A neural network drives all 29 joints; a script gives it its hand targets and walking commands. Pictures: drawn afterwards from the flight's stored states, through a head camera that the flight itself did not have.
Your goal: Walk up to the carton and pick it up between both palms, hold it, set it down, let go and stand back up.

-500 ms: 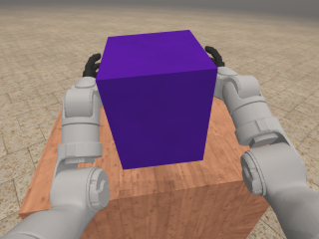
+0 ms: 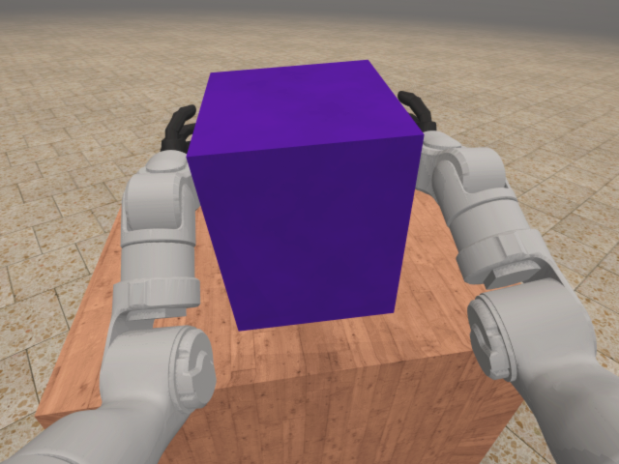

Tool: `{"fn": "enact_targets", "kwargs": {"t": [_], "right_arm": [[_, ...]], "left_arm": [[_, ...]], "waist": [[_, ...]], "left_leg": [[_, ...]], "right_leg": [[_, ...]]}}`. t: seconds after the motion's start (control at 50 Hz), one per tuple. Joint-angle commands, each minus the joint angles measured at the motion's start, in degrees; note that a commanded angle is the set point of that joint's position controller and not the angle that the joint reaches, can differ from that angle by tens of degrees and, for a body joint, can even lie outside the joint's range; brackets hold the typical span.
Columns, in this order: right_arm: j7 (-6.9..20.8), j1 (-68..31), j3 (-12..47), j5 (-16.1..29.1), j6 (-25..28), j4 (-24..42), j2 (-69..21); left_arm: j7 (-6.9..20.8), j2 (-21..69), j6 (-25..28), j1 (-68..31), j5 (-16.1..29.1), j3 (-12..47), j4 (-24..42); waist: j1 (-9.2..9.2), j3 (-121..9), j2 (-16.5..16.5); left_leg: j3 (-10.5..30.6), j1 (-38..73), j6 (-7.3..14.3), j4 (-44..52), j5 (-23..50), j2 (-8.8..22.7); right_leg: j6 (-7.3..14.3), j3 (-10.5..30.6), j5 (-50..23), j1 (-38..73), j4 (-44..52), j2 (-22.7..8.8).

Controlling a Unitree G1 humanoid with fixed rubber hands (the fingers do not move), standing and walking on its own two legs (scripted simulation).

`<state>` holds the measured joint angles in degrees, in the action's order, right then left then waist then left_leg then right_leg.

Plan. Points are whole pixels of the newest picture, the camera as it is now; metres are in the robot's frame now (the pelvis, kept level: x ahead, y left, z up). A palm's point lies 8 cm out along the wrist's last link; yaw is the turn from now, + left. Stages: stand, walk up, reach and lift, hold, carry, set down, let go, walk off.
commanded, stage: hold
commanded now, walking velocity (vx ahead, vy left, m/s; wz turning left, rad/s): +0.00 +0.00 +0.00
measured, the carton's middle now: (303, 194) +0.36 +0.01 +0.23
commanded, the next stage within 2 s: set down in 1.42 s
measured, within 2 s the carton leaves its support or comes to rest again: neither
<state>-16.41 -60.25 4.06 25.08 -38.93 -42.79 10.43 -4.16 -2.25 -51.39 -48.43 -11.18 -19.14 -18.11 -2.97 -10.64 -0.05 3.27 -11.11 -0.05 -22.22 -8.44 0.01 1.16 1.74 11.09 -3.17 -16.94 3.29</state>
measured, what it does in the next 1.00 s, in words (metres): stands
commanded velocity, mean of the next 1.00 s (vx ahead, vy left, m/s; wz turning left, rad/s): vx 0.00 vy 0.00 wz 0.00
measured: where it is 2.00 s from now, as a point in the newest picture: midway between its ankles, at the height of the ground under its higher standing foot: outside the picture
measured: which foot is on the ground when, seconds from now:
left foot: down 0.00-1.00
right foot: down 0.00-1.00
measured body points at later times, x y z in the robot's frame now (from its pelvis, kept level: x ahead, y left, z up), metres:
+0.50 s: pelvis +0.00 +0.00 +0.00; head -0.09 +0.02 +0.44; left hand +0.38 +0.16 +0.28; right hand +0.38 -0.14 +0.30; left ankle +0.04 +0.12 -0.75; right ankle -0.02 -0.11 -0.75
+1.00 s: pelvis +0.00 -0.01 +0.00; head -0.09 +0.01 +0.44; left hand +0.38 +0.15 +0.28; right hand +0.39 -0.14 +0.29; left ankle +0.04 +0.12 -0.75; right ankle -0.02 -0.11 -0.75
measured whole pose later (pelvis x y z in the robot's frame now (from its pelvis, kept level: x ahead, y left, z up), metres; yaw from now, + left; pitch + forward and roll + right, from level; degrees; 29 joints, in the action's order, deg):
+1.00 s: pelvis +0.00 -0.01 +0.00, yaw +0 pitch -4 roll -1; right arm -15.8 -60.0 3.9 24.2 -37.7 -43.2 10.2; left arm -2.8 -1.6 -50.1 -49.3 -13.1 -20.7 -18.8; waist -4.5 -10.1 -0.5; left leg 3.7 -9.0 -0.6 -21.2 -8.5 0.3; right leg 1.7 1.6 10.9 -0.9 -15.5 3.7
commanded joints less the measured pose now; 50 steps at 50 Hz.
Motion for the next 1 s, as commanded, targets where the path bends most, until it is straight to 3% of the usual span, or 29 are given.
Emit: {"fn": "enact_targets", "kwargs": {"t": [0.0, 0.24, 0.26, 0.42, 0.58, 0.98], "right_arm": [[7.14, -44.91, 9.96, 8.7, 2.09, 19.97, -40.34], [7.23, -45.25, 9.44, 8.56, 2.25, 19.08, -40.17], [7.44, -46.23, 7.61, 7.49, 2.96, 20.97, -39.54], [8.4, -44.73, 7.27, 6.32, 3.34, 17.34, -36.76], [8.94, -45.68, 8.8, 7.53, 4.03, 17.32, -37.69], [6.98, -44.89, 9.42, 7.5, 3.91, 20.98, -38.4]], "left_arm": [[9.7, 31.77, 5.9, -50.72, 10.76, 23.89, 9.15], [9.71, 32.05, 6.22, -51.43, 11.12, 23.83, 8.59], [9.61, 33.98, 6.8, -54.92, 12.28, 25.36, 10.68], [10.2, 33.13, 6.57, -51.67, 8.89, 22.36, 6.69], [9.67, 32.85, 6.42, -51.13, 8.14, 21.23, 6.75], [11.1, 32.01, 6.49, -50.19, 8.74, 22.34, 7.91]], "waist": [[-0.28, -20.96, 2.19], [-0.33, -21.09, 2.65], [-3.53, -23.15, 2.79], [-2.15, -20.63, 4.19], [-0.48, -20.33, 2.25], [-2.3, -20.23, 2.13]], "left_leg": [[-0.19, 15.8, -2.1, -0.03, 12.24, -1.18], [-0.26, 15.48, -2.27, 0.07, 11.83, -1.05], [-0.03, 16.97, -2.72, -0.03, 12.15, -0.86], [-0.28, 16.19, -2.86, 1.33, 11.47, -0.72], [-0.69, 17.81, -2.16, 1.02, 13.74, -0.82], [-0.91, 17.26, -2.11, 0.18, 13.53, -1.66]], "right_leg": [[-5.29, 0.06, -12.03, -3.07, 2.79, 0.18], [-4.99, 0.0, -10.68, -3.54, 2.93, 0.25], [-4.65, -0.58, -11.53, -2.71, 3.22, 0.87], [-3.92, -0.53, -9.77, -1.53, 3.82, 0.87], [-4.25, -0.6, -11.2, -2.13, 3.77, 1.31], [-5.3, -0.11, -15.46, -1.08, 3.65, 0.29]]}}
